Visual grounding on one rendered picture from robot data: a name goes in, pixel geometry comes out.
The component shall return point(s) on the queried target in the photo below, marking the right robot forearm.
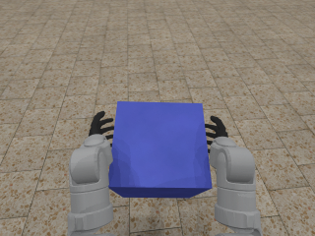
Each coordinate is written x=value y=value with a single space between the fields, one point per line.
x=236 y=185

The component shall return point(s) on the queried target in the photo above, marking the left robot forearm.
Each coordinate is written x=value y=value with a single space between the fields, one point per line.
x=88 y=184

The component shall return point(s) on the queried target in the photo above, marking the robot right hand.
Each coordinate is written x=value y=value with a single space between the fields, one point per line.
x=219 y=128

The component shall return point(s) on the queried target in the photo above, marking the robot left hand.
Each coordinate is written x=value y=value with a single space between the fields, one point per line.
x=97 y=123

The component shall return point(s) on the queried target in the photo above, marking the carton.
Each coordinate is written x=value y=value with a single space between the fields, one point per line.
x=159 y=150

